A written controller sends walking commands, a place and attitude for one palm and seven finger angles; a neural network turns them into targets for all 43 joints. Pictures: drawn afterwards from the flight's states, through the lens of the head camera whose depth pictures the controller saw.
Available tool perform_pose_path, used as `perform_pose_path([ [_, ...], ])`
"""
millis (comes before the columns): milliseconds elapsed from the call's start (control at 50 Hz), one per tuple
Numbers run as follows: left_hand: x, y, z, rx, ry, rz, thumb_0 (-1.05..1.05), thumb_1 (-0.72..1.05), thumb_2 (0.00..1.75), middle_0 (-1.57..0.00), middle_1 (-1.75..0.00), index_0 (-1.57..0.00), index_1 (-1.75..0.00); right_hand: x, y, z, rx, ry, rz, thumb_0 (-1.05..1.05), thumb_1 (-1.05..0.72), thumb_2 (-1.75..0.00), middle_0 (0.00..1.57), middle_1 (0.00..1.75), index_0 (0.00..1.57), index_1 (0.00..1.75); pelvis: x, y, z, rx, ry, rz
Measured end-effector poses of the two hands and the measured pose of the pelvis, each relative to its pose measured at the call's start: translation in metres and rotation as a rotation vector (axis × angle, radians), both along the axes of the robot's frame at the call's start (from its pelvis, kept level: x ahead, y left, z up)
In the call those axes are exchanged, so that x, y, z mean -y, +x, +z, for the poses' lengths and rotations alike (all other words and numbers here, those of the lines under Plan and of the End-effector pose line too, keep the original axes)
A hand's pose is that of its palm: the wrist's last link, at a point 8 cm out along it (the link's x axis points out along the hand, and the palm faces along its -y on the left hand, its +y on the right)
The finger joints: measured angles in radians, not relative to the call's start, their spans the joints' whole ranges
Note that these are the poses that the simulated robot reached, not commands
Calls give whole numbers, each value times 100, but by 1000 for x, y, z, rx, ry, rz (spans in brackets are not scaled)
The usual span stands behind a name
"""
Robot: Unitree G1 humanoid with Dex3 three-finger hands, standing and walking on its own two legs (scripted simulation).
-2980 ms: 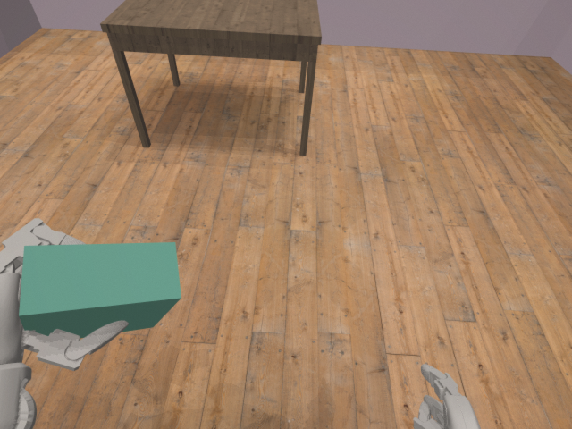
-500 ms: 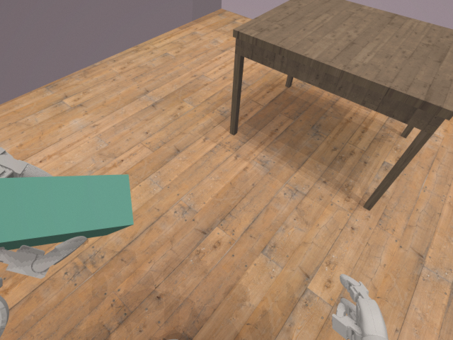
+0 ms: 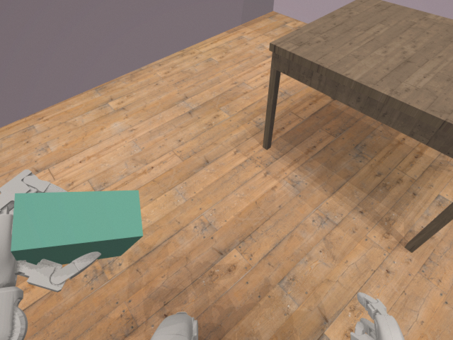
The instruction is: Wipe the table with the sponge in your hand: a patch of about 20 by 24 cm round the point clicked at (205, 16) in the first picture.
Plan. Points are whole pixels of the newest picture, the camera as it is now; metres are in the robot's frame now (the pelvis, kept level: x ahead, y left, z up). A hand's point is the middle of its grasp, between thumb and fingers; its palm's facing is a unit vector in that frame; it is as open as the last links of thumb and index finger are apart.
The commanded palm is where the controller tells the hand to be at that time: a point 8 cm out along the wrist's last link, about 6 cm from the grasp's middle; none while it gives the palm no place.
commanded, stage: walk to a spot facing it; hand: left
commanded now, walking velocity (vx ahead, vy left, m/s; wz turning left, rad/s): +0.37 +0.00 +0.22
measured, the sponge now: (96, 229) +0.23 +0.19 +0.14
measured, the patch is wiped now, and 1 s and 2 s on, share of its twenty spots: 0.00 0.00 0.00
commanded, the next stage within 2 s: turn to face it in 1.78 s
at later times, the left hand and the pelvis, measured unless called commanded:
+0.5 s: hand (73, 154) +0.33 +0.24 +0.19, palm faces +0.43 -0.79 -0.45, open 10.1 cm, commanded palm +0.28 +0.29 +0.17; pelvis +0.13 +0.00 +0.00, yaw +3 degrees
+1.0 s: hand (104, 103) +0.46 +0.25 +0.18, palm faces +0.52 -0.72 -0.46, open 10.1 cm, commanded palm +0.40 +0.28 +0.17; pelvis +0.29 -0.02 -0.01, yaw +9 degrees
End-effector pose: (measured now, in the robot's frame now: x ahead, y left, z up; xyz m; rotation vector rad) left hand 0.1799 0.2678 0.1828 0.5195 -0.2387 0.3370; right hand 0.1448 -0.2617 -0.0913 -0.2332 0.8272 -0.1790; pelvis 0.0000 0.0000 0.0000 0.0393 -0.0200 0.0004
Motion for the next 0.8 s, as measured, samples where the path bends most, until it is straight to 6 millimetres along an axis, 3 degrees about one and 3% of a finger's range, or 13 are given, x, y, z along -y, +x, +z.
perform_pose_path([
  [80,-2,17,7,43,9,-25,-1,-49,98,-74,-133,-75,-134,7,28,16,20,-57,5,2,-91,-90,20,30,20,30,-2,22,0,-9,-6,11],
  [140,-12,30,10,96,12,-21,-1,-49,98,-74,-133,-75,-134,0,51,21,33,-85,10,1,-91,-90,20,30,20,30,-9,43,-5,-13,-15,9],
  [220,-32,56,4,192,21,-10,-1,-49,98,-74,-133,-75,-134,-22,85,13,89,-87,0,1,-91,-90,20,30,20,30,-23,69,-23,5,-23,4],
  [300,-45,87,-4,164,0,15,-1,-49,98,-74,-133,-75,-134,-60,109,7,93,21,34,1,-91,-90,20,30,20,30,-22,83,-19,16,-39,28],
  [380,-36,98,3,129,-5,7,-1,-49,98,-74,-134,-75,-134,-90,123,7,82,118,86,1,-91,-90,20,30,20,30,-17,100,-9,-1,-56,33],
  [460,-16,100,19,114,26,-9,-1,-49,98,-74,-134,-75,-134,-98,137,2,51,167,133,1,-90,-90,20,30,21,30,-8,122,-2,-16,-65,46],
  [560,-4,117,22,77,89,73,-1,-49,98,-74,-134,-75,-134,-78,165,-15,11,180,157,1,-90,-89,21,30,21,30,14,155,-5,-23,-54,61],
  [660,8,149,-4,45,31,165,-1,-49,98,-74,-134,-75,-134,-33,206,-37,-13,123,166,1,-90,-89,21,30,21,30,35,181,-20,-4,-38,104],
  [720,17,168,-12,18,-32,159,-1,-49,98,-74,-134,-75,-134,-7,229,-27,-16,69,152,2,-90,-90,20,30,21,30,39,197,-13,0,-20,111],
  [800,27,191,-4,-2,-8,102,-1,-49,98,-74,-134,-75,-134,19,257,-5,2,4,123,2,-91,-90,20,30,20,30,42,220,-4,-11,-10,129],
])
